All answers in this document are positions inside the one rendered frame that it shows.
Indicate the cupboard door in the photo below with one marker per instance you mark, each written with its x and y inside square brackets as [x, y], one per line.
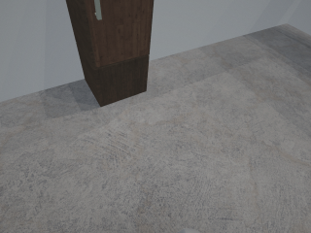
[122, 33]

